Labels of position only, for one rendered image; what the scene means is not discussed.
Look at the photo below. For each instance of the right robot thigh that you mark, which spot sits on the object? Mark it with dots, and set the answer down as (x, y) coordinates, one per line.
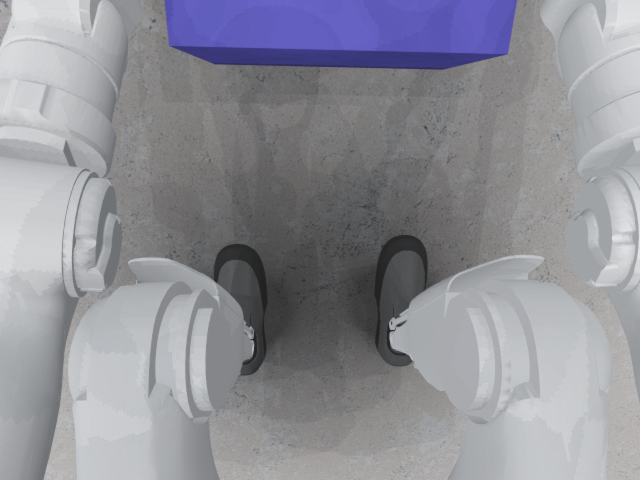
(518, 356)

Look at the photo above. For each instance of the right robot forearm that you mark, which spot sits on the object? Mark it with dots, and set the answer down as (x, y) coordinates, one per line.
(597, 55)

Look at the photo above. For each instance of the carton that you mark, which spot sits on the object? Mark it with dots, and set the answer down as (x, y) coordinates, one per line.
(399, 34)

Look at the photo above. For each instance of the robot left upper arm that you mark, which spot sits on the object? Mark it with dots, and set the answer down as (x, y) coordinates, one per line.
(60, 237)

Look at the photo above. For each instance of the left robot forearm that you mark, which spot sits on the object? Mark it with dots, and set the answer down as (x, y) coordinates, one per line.
(61, 69)

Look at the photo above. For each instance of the robot right upper arm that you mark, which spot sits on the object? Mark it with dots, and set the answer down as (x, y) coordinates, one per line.
(603, 245)

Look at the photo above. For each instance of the robot right shin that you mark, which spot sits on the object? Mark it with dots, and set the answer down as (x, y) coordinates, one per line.
(416, 337)

